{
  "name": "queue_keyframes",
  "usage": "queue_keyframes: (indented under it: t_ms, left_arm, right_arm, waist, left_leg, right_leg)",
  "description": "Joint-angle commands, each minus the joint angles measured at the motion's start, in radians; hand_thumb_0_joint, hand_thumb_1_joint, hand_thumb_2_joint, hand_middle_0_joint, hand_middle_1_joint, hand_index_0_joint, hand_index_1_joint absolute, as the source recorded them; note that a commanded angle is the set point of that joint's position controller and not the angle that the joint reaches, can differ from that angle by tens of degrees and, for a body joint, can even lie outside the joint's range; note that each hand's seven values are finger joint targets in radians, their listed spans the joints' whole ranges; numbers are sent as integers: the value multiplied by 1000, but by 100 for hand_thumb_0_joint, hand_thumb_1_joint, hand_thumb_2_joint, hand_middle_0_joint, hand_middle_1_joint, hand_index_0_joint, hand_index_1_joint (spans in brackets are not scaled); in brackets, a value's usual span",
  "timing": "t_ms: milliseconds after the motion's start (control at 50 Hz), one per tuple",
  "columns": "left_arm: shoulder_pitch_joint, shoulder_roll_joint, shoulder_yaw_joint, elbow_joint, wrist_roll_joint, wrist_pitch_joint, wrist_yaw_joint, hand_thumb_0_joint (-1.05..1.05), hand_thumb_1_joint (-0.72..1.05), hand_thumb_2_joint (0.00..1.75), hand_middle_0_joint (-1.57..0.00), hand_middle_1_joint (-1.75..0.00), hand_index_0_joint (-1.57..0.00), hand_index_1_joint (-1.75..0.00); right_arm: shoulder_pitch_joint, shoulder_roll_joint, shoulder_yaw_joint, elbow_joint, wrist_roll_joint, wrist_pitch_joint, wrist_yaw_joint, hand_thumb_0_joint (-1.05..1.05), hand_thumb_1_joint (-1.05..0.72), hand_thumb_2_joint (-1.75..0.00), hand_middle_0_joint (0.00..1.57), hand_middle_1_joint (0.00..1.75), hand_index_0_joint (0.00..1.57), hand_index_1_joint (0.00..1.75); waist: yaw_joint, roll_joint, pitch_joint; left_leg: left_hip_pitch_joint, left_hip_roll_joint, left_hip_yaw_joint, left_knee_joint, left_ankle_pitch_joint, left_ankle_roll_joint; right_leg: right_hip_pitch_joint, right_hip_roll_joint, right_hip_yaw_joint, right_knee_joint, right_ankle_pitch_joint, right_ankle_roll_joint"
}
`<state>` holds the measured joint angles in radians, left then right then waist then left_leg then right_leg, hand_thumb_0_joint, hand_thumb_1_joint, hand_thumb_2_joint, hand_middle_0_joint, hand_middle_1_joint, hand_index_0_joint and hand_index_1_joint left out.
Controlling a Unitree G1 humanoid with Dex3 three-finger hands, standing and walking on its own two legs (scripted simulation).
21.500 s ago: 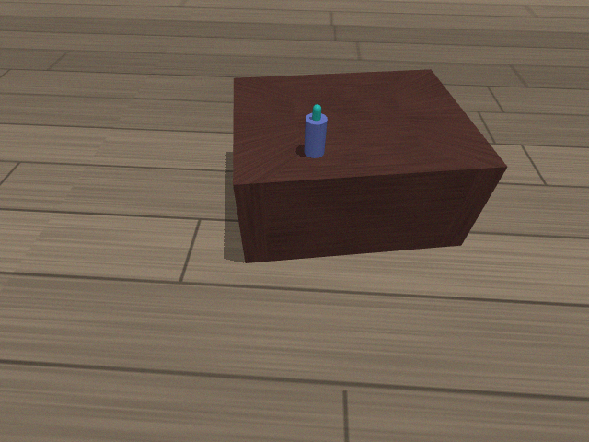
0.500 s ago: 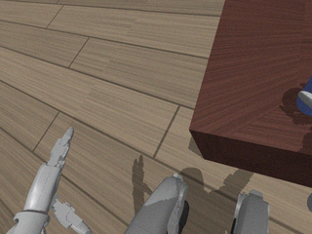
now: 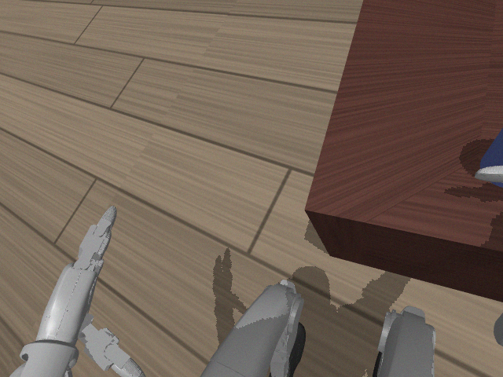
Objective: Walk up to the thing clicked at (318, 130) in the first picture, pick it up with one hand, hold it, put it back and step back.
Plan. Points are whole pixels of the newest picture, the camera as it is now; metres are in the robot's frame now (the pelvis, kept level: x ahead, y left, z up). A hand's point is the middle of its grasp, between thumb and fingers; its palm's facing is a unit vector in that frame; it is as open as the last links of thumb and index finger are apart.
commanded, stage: withdraw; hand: right
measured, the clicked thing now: out of the picture +0.52 -0.25 -0.03
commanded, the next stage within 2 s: rise in 0.26 s
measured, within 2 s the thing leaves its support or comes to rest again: neither
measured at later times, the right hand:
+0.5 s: hand out of the picture +0.50 -0.33 +0.07, palm faces +0.33 +0.94 -0.13, open 17.2 cm
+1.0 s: hand out of the picture +0.33 -0.31 +0.09, palm faces +0.29 +0.91 -0.29, open 17.4 cm
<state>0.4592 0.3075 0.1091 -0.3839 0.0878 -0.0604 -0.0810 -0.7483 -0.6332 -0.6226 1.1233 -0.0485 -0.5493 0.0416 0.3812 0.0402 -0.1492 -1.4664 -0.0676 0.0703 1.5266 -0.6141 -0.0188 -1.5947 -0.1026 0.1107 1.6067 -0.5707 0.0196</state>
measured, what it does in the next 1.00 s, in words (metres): rises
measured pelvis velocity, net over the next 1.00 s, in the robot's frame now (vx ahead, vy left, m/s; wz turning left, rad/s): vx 0.04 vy -0.03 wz -0.09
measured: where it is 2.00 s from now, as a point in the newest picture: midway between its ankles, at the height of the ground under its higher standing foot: outside the picture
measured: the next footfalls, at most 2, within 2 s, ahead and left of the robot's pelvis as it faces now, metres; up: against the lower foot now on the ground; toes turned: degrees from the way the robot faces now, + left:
none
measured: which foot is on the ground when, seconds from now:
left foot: down 0.00-1.00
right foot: down 0.00-1.00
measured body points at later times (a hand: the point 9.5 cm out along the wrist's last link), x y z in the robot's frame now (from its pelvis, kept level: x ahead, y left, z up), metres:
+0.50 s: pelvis +0.02 -0.01 +0.07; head +0.16 -0.08 +0.49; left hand +0.20 +0.23 +0.12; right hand +0.48 -0.38 +0.08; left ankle +0.05 +0.13 -0.54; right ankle +0.06 -0.13 -0.54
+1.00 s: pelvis +0.04 -0.03 +0.14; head +0.09 -0.06 +0.59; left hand +0.22 +0.17 +0.11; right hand +0.31 -0.36 +0.11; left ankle +0.05 +0.13 -0.54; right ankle +0.06 -0.13 -0.54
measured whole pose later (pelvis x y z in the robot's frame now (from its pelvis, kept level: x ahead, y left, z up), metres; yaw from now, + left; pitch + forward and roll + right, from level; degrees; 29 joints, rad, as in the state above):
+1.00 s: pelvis +0.04 -0.03 +0.14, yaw -5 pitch +13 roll +3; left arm 0.39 0.20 -0.07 0.10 -0.05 0.15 -0.01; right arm -0.17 -0.38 -0.23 0.71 0.02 0.01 -0.05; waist 0.07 -0.01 -0.14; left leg -0.66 0.01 0.00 0.88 -0.45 -0.04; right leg -0.78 -0.04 0.00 0.96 -0.42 -0.02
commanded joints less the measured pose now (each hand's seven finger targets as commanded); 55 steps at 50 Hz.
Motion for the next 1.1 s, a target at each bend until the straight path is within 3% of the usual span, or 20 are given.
queue_keyframes:
  t_ms: [0, 180, 220, 260, 360, 380, 420, 460, 520, 560, 680, 720, 740, 820, 880, 920, 960, 1000, 1040, 1080]
  left_arm:
    - [53, 202, 165, -134, -6, -37, 34, 0, -55, 6, -5, -5, -4, -6]
    - [11, 183, 120, -43, -18, 4, 49, 0, -56, 5, -5, -4, -4, -5]
    - [-1, 188, 114, -50, -16, 13, 57, 0, -56, 6, -5, -4, -4, -5]
    - [0, 173, 94, -26, -25, 19, 64, 0, -56, 5, -5, -4, -4, -5]
    - [-14, 129, 31, -36, -36, 14, 70, 0, -59, 7, -7, -5, -6, -7]
    - [-20, 159, 43, -95, -61, 42, 71, 0, -58, 7, -7, -6, -6, -7]
    - [93, 134, 31, -52, -59, 74, 56, 0, -53, 8, -6, -6, -6, -7]
    - [191, 127, 37, 88, -60, 99, 48, 0, -46, 10, -5, -5, -4, -6]
    - [52, 167, 66, 104, -65, 114, 47, 0, -27, 17, -3, -4, -2, -5]
    - [-3, 196, 97, 110, -70, 122, 52, 0, -11, 33, -14, -19, -13, -19]
    - [-172, 7, -150, 183, -77, 113, 58, 0, 37, 60, -15, -21, -15, -21]
    - [-155, -36, -198, 227, -80, 114, 55, 0, 42, 62, -15, -22, -15, -22]
    - [-115, -31, -196, 247, -82, 119, 55, 0, 48, 66, -16, -23, -16, -23]
    - [15, 108, -51, 271, -103, 149, 68, 0, 62, 74, -17, -25, -17, -25]
    - [-21, 142, 21, 329, -132, 170, 93, 0, 74, 81, -18, -27, -18, -27]
    - [-85, 92, -22, 339, -139, 163, 103, 0, 82, 85, -19, -28, -19, -28]
    - [-128, 86, -26, 319, -147, 149, 123, 0, 86, 88, -20, -29, -20, -29]
    - [-136, 31, -86, 331, -144, 139, 130, 0, 85, 87, -20, -29, -19, -29]
    - [-154, -32, -152, 316, -139, 127, 137, 0, 89, 90, -20, -30, -20, -30]
    - [-127, -48, -160, 371, -133, 127, 144, 0, 89, 90, -20, -29, -20, -30]
  right_arm:
    - [-381, -314, -26, -317, 9, -69, -1, 0, 54, -5, 7, 7, 7, 7]
    - [-357, -358, -24, -299, 29, 34, 28, 0, 53, -4, 6, 5, 6, 5]
    - [-364, -324, 0, -263, 31, 54, 47, 0, 52, -4, 6, 5, 6, 5]
    - [-332, -314, 9, -213, 40, 78, 71, 0, 51, -4, 6, 5, 6, 5]
    - [-307, -196, 58, -107, 67, 119, 126, 0, 46, -2, 8, 3, 8, 3]
    - [-211, -471, 5, -13, -45, 205, 67, 0, 43, -7, 6, 6, 6, 6]
    - [-361, -317, 96, -118, -19, 252, 33, 0, 48, -7, 5, 6, 6, 6]
    - [-349, -375, 71, -146, -23, 294, 11, 0, 48, -7, 5, 6, 6, 6]
    - [-437, -504, 28, -299, -44, 326, -35, 0, 39, -10, 5, 6, 6, 6]
    - [-351, -420, 64, -247, -36, 348, -57, 0, 53, -6, 5, 6, 5, 6]
    - [-220, -172, 201, -46, -30, 363, -91, 0, 54, -6, 5, 6, 5, 6]
    - [-122, -141, 212, -59, -22, 375, -89, 0, 55, -6, 5, 5, 5, 5]
    - [-55, -104, 232, -67, -16, 386, -85, 0, 53, -7, 5, 6, 5, 6]
    - [182, -39, 285, -283, 29, 453, -76, 0, 54, -6, 5, 6, 5, 6]
    - [229, -23, 328, -579, 60, 499, -89, 0, 57, -4, 5, 5, 5, 5]
    - [253, 51, 380, -685, 71, 509, -102, 0, 57, -4, 5, 5, 5, 5]
    - [324, 32, 375, -790, 73, 498, -125, 0, 55, -6, 5, 5, 5, 5]
    - [419, 143, 437, -801, 81, 489, -132, 0, 57, -4, 5, 5, 5, 5]
    - [498, 174, 447, -906, 85, 469, -138, 0, 54, -6, 5, 6, 5, 6]
    - [656, 207, 465, -921, 87, 473, -142, 0, 53, -7, 6, 6, 6, 6]
  waist:
    - [-64, -493, -633]
    - [-100, -440, -584]
    - [-72, -382, -579]
    - [-90, -359, -529]
    - [-73, -248, -421]
    - [-195, -306, -481]
    - [-118, -339, -500]
    - [-146, -390, -463]
    - [-204, -459, -605]
    - [-188, -375, -574]
    - [-257, -254, -368]
    - [-286, -260, -360]
    - [-277, -261, -365]
    - [-244, -198, -322]
    - [-257, -194, -297]
    - [-277, -185, -238]
    - [-311, -168, -219]
    - [-318, -156, -155]
    - [-356, -194, -214]
    - [-370, -204, -180]
  left_leg:
    - [172, -19, 11, -175, 290, 47]
    - [279, -16, -5, -282, 307, 37]
    - [327, -18, 4, -313, 339, 33]
    - [350, -14, -2, -339, 351, 33]
    - [380, -11, 1, -392, 325, 30]
    - [470, -1, -33, -433, 317, 32]
    - [463, -11, -15, -454, 359, 30]
    - [471, -8, -18, -480, 397, 30]
    - [516, -6, -5, -493, 435, 37]
    - [561, -9, 9, -535, 444, 34]
    - [665, -7, 5, -619, 375, 40]
    - [701, -5, 4, -636, 381, 41]
    - [715, -8, 12, -637, 391, 44]
    - [734, -1, 18, -681, 398, 42]
    - [748, 12, 22, -705, 395, 40]
    - [755, 19, 22, -719, 367, 45]
    - [804, 24, 14, -747, 333, 46]
    - [814, 31, 4, -766, 288, 46]
    - [875, 39, -7, -770, 328, 47]
    - [908, 40, -10, -785, 352, 48]
  right_leg:
    - [730, 20, -7, -214, 345, -15]
    - [740, 29, -25, -285, 317, -20]
    - [755, 27, -18, -300, 338, -24]
    - [735, 30, -22, -323, 344, -30]
    - [698, 32, -23, -388, 279, -38]
    - [784, 41, -43, -450, 318, -23]
    - [878, 34, -45, -463, 366, -20]
    - [905, 44, -59, -485, 414, -19]
    - [1075, 40, -60, -520, 538, -6]
    - [1095, 39, -54, -548, 538, -16]
    - [979, 51, -76, -659, 397, -13]
    - [1000, 53, -83, -686, 412, -9]
    - [1035, 51, -78, -703, 437, -4]
    - [1129, 50, -76, -767, 444, -7]
    - [1193, 47, -72, -815, 439, -7]
    - [1185, 45, -66, -843, 398, -6]
    - [1189, 47, -68, -877, 334, -9]
    - [1170, 44, -63, -898, 264, -6]
    - [1211, 51, -75, -894, 312, 2]
    - [1200, 64, -104, -885, 354, -1]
